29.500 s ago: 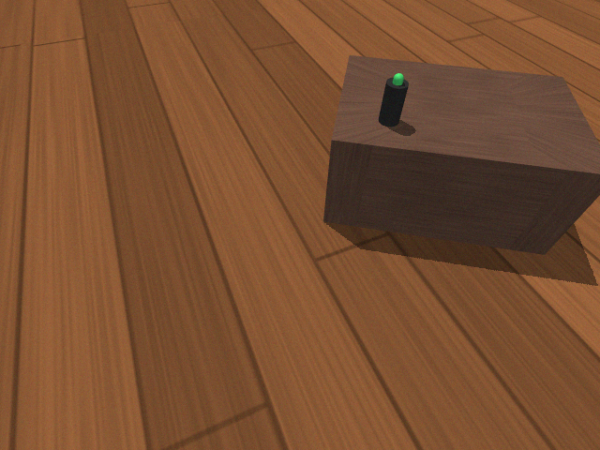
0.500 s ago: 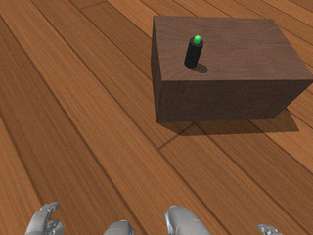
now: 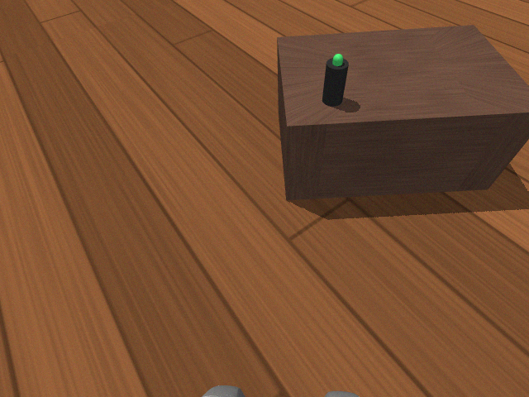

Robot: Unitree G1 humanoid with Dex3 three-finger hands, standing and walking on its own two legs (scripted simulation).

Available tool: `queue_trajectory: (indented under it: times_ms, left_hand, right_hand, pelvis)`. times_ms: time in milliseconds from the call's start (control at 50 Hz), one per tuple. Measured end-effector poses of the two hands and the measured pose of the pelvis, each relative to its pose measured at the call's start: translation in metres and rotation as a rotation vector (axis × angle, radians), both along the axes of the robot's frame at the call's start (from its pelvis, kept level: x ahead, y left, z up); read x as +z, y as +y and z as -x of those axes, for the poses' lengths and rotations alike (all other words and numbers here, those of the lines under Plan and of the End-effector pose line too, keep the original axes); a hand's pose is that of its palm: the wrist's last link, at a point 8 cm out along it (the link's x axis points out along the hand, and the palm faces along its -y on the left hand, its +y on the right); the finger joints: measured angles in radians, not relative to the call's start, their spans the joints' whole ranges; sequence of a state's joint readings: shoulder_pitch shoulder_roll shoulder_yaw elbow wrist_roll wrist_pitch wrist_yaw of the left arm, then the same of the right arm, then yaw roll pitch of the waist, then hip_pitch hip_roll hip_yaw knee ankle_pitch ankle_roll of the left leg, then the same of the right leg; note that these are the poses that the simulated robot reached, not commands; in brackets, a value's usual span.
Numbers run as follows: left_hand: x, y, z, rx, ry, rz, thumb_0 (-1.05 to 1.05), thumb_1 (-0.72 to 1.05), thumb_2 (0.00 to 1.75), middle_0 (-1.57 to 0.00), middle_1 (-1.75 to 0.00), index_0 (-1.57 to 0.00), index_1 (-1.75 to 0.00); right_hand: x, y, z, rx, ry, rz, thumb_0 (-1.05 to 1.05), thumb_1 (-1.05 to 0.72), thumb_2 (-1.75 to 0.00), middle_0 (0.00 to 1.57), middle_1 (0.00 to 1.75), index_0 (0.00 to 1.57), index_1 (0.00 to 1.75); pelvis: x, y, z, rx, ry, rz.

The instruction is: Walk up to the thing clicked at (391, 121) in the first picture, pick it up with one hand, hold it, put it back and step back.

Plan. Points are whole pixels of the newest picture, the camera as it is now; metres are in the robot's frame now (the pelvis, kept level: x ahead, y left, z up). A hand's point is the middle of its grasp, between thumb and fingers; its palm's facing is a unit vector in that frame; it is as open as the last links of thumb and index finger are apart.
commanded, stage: step back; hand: right
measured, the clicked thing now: (335, 78) +1.14 -0.22 -0.21
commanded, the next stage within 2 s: stand in 0.90 s
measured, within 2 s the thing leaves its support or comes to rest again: neither
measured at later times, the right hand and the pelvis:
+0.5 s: hand out of the picture +0.10 -0.29 -0.15, palm faces -0.07 +0.93 -0.37, open 7.4 cm; pelvis +0.02 -0.02 +0.01, yaw +2 degrees
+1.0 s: hand (413, 368) +0.18 -0.22 -0.14, palm faces -0.06 +0.94 -0.32, open 7.4 cm; pelvis +0.05 +0.02 +0.01, yaw +1 degrees
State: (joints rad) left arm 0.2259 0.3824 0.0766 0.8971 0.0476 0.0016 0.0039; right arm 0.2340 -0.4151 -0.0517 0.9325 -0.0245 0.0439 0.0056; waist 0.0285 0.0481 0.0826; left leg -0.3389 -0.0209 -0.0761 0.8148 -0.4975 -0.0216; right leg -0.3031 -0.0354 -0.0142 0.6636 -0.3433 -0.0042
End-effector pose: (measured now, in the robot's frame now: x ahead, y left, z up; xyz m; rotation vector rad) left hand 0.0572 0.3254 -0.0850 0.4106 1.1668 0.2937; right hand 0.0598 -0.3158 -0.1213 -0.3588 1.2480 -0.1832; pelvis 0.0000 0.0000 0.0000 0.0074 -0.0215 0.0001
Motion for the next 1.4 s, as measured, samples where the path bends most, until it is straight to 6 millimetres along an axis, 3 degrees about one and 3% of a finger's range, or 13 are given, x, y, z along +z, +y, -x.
queue_trajectory:
  times_ms: [60,120,260,360,500,600,720,820,960,1120,1400]
  left_hand:
    - [-0.007,0.012,0.006,0.018,-0.018,0.004,0.01,0.9,0.9,-0.2,-0.3,-0.21,-0.31]
    - [-0.011,0.011,0.013,0.028,-0.001,0.027,0.01,0.9,0.9,-0.2,-0.3,-0.2,-0.3]
    - [-0.012,-0.006,0.007,0.0,0.011,0.069,0.01,0.9,0.9,-0.2,-0.3,-0.2,-0.3]
    - [-0.015,-0.027,0.002,0.008,-0.016,0.063,0.01,0.9,0.9,-0.2,-0.3,-0.2,-0.3]
    - [-0.006,-0.035,0.004,0.052,-0.005,0.076,0.0,0.9,0.89,-0.2,-0.3,-0.21,-0.3]
    - [-0.011,-0.019,-0.005,0.066,0.014,0.071,0.01,0.9,0.89,-0.2,-0.3,-0.21,-0.31]
    - [-0.026,0.002,-0.029,0.07,0.012,0.083,0.01,0.9,0.9,-0.2,-0.3,-0.21,-0.3]
    - [-0.028,0.003,-0.046,0.045,0.007,0.091,0.0,0.9,0.9,-0.2,-0.3,-0.2,-0.3]
    - [-0.019,-0.003,-0.055,0.029,0.016,0.106,0.0,0.9,0.9,-0.2,-0.3,-0.2,-0.3]
    - [-0.012,-0.012,-0.062,0.017,0.011,0.126,0.0,0.9,0.9,-0.2,-0.3,-0.2,-0.3]
    - [-0.012,-0.017,-0.055,0.007,0.036,0.138,0.0,0.9,0.9,-0.2,-0.3,-0.2,-0.3]
  right_hand:
    - [-0.001,0.012,0.015,0.008,0.03,-0.004,0.01,-0.91,-0.9,0.2,0.3,0.2,0.3]
    - [0.006,0.02,0.024,-0.004,0.0,-0.017,0.01,-0.91,-0.9,0.21,0.3,0.2,0.3]
    - [0.017,0.007,0.021,-0.023,-0.044,-0.014,0.01,-0.9,-0.9,0.21,0.3,0.21,0.3]
    - [0.007,-0.013,0.003,-0.023,-0.032,0.002,0.01,-0.9,-0.9,0.21,0.3,0.2,0.3]
    - [0.013,-0.013,-0.034,0.031,-0.035,0.002,0.01,-0.91,-0.9,0.2,0.3,0.2,0.3]
    - [0.011,0.0,-0.055,0.052,-0.027,0.007,0.01,-0.91,-0.9,0.2,0.3,0.2,0.3]
    - [0.01,0.029,-0.073,0.055,-0.05,0.005,0.01,-0.91,-0.9,0.2,0.3,0.2,0.3]
    - [0.012,0.043,-0.092,0.055,-0.086,-0.018,0.01,-0.91,-0.9,0.21,0.3,0.2,0.3]
    - [0.019,0.051,-0.112,0.051,-0.136,-0.05,0.01,-0.91,-0.9,0.21,0.3,0.2,0.3]
    - [0.026,0.044,-0.105,0.04,-0.122,-0.047,0.01,-0.91,-0.9,0.21,0.3,0.2,0.3]
    - [0.029,0.03,-0.062,-0.015,-0.039,-0.022,0.01,-0.91,-0.9,0.2,0.3,0.2,0.3]
  pelvis:
    - [-0.003,0.005,0.008,0.015,-0.02,-0.031]
    - [0.001,0.008,0.009,0.008,-0.026,-0.034]
    - [0.006,-0.005,0.005,0.003,-0.02,-0.017]
    - [0.001,-0.017,-0.002,0.017,-0.027,0.023]
    - [0.01,-0.015,-0.018,0.03,-0.017,0.0]
    - [0.007,-0.004,-0.029,0.048,-0.011,0.0]
    - [0.001,0.011,-0.036,0.042,-0.018,-0.009]
    - [0.002,0.013,-0.041,0.024,-0.01,0.01]
    - [0.01,0.016,-0.048,0.022,-0.012,0.013]
    - [0.019,0.015,-0.049,0.025,-0.023,0.009]
    - [0.024,0.012,-0.041,0.023,-0.029,0.012]
